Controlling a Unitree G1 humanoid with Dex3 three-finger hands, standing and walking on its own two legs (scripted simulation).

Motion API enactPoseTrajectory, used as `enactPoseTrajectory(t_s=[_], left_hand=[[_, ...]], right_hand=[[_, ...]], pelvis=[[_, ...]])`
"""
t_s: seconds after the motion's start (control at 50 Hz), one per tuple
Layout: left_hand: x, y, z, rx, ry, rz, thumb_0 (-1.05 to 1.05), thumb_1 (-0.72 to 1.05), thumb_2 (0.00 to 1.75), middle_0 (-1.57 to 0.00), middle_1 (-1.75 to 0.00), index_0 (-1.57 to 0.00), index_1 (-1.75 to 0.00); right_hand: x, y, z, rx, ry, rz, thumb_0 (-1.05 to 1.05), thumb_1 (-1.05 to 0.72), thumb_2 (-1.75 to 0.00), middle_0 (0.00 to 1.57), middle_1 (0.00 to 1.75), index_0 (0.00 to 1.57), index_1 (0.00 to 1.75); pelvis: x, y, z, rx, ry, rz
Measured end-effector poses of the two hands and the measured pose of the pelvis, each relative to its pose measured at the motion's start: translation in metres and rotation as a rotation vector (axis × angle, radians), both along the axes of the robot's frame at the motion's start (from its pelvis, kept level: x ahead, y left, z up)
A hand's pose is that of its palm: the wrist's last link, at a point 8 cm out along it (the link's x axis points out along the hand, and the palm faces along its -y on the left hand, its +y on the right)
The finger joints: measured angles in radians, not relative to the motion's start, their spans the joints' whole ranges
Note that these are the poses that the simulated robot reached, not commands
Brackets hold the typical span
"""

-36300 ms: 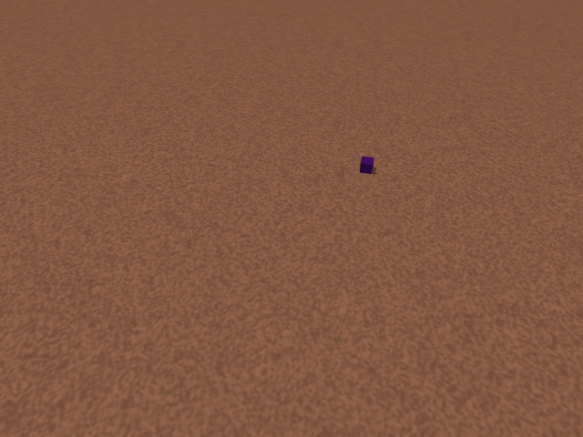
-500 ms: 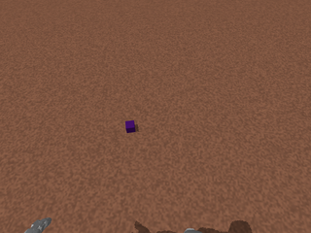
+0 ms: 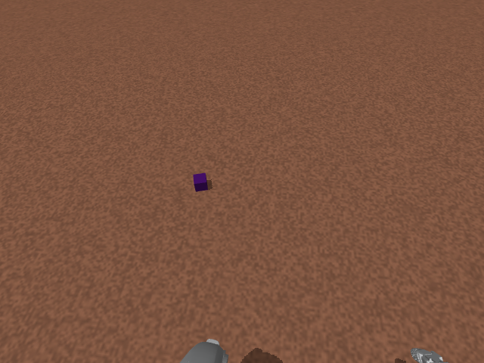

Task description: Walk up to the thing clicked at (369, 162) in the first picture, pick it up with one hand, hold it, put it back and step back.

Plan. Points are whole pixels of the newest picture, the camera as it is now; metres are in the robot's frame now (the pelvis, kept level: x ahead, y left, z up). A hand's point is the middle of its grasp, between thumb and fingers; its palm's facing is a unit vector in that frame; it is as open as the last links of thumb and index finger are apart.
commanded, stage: step back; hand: left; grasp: from above
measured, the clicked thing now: (200, 182) +1.05 +0.28 -0.73
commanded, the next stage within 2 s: stand in 1.04 s
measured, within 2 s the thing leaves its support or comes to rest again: neither
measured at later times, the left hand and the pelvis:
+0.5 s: hand out of the picture +0.00 +0.27 -0.14, palm faces +0.09 -0.92 -0.38, open 7.4 cm; pelvis -0.04 +0.00 +0.01, yaw +4 degrees
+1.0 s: hand out of the picture +0.09 +0.30 -0.14, palm faces +0.08 -0.93 -0.36, open 7.4 cm; pelvis +0.01 +0.03 +0.01, yaw +4 degrees
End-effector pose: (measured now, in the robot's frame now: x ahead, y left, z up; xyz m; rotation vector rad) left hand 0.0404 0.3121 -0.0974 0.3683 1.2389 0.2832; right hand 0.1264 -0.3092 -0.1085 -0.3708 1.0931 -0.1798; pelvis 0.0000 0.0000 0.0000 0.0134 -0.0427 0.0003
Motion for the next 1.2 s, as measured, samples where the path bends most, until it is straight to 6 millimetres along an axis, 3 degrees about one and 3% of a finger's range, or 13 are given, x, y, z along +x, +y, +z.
enactPoseTrajectory(t_s=[0.16,0.24,0.32,0.52,0.64,0.78,1.0,1.1,1.2], left_hand=[[-0.046,0.019,0.007,0.027,-0.048,0.052,0.0,0.9,0.9,-0.21,-0.3,-0.2,-0.3],[-0.061,0.029,0.001,0.011,-0.037,0.075,0.0,0.9,0.9,-0.2,-0.3,-0.2,-0.3],[-0.064,0.026,0.0,-0.017,-0.023,0.072,0.0,0.9,0.9,-0.2,-0.3,-0.2,-0.3],[-0.056,0.0,0.0,-0.044,-0.067,0.068,0.0,0.9,0.9,-0.2,-0.3,-0.2,-0.3],[-0.049,0.01,-0.004,-0.062,-0.052,0.084,0.0,0.9,0.9,-0.21,-0.3,-0.2,-0.3],[-0.019,0.025,-0.013,-0.074,-0.03,0.078,0.0,0.9,0.9,-0.2,-0.3,-0.2,-0.3],[0.033,0.029,-0.003,-0.057,-0.097,0.032,0.0,0.91,0.9,-0.2,-0.3,-0.2,-0.3],[0.045,0.026,0.003,-0.061,-0.114,0.021,0.0,0.91,0.9,-0.2,-0.3,-0.2,-0.3],[0.044,0.019,0.006,-0.076,-0.099,0.012,0.0,0.91,0.9,-0.2,-0.3,-0.2,-0.3]], right_hand=[[-0.076,0.004,-0.013,0.0,0.16,0.033,0.01,-0.9,-0.9,0.2,0.3,0.21,0.3],[-0.097,0.018,-0.01,0.014,0.163,0.024,0.01,-0.9,-0.9,0.2,0.3,0.21,0.3],[-0.103,0.026,-0.002,0.033,0.126,0.021,0.01,-0.9,-0.9,0.21,0.3,0.21,0.3],[-0.073,0.013,0.0,0.031,0.09,0.029,0.01,-0.9,-0.9,0.21,0.3,0.21,0.3],[-0.052,0.018,0.005,-0.002,0.089,0.057,0.01,-0.9,-0.9,0.2,0.3,0.21,0.3],[-0.033,0.041,0.007,0.005,0.085,0.046,0.01,-0.9,-0.9,0.2,0.3,0.21,0.3],[0.013,0.062,0.008,0.053,0.012,0.037,0.0,-0.9,-0.9,0.21,0.3,0.21,0.3],[0.019,0.064,0.012,0.06,0.003,0.039,0.0,-0.9,-0.9,0.21,0.3,0.21,0.3],[0.011,0.059,0.015,0.059,0.02,0.036,0.0,-0.9,-0.9,0.21,0.3,0.21,0.3]], pelvis=[[-0.03,0.007,-0.001,-0.004,0.007,0.073],[-0.039,0.013,0.0,0.023,-0.01,0.075],[-0.042,0.01,0.006,0.011,-0.007,0.07],[-0.036,0.001,0.008,-0.021,-0.003,0.072],[-0.023,0.016,0.008,-0.017,0.009,0.096],[-0.006,0.026,0.007,-0.013,0.013,0.081],[0.007,0.03,0.012,-0.019,0.012,0.07],[0.007,0.031,0.015,-0.016,0.005,0.069],[0.005,0.029,0.021,-0.013,0.002,0.071]])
